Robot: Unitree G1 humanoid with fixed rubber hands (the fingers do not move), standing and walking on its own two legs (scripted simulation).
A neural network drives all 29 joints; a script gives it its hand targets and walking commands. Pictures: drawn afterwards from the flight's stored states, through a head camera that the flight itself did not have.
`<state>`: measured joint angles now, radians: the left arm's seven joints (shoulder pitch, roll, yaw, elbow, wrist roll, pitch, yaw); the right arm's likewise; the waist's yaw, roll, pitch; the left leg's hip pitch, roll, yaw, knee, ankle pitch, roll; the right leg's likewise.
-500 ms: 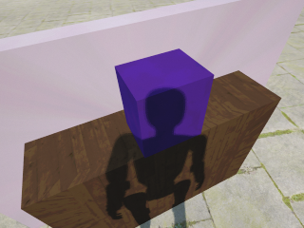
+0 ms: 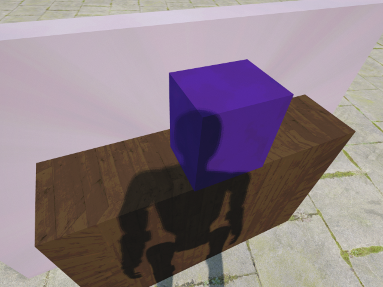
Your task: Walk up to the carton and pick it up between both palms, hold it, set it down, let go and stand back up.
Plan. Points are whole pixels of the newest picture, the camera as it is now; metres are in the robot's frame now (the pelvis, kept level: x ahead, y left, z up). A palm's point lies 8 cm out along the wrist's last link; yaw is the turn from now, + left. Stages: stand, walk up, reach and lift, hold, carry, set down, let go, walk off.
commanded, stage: walk up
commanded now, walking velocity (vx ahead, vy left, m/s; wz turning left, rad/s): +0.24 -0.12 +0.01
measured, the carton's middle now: (220, 125) +0.52 -0.05 +0.07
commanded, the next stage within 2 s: none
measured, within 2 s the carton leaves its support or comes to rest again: neither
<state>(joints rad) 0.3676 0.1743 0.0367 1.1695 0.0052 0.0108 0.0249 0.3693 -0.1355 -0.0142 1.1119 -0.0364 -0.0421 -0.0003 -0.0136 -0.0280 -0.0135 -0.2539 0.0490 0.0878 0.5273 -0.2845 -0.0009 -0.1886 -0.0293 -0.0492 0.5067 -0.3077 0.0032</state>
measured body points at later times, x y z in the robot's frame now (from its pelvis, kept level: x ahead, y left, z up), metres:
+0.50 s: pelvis +0.08 -0.01 +0.00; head +0.11 -0.03 +0.45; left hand +0.13 +0.22 -0.15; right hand +0.04 -0.19 -0.17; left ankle +0.02 +0.10 -0.73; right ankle +0.12 -0.11 -0.73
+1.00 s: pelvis +0.10 -0.05 +0.01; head +0.13 -0.02 +0.46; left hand +0.10 +0.20 -0.16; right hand +0.05 -0.26 -0.14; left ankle +0.02 +0.10 -0.73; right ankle +0.09 -0.14 -0.68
